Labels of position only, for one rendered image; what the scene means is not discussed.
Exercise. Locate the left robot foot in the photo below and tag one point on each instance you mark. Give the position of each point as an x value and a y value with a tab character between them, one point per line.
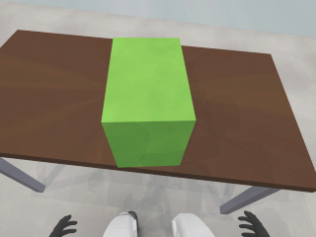
133	214

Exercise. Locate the left robot hand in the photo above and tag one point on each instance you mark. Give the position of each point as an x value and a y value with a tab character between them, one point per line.
63	223

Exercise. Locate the left robot shin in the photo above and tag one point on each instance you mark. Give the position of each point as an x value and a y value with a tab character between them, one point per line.
125	213

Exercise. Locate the right robot hand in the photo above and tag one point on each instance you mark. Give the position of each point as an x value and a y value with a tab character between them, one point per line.
257	226

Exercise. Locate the carton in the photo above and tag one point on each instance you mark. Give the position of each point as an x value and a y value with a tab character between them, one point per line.
148	114

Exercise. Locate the table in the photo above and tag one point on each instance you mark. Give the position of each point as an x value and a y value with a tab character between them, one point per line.
52	94

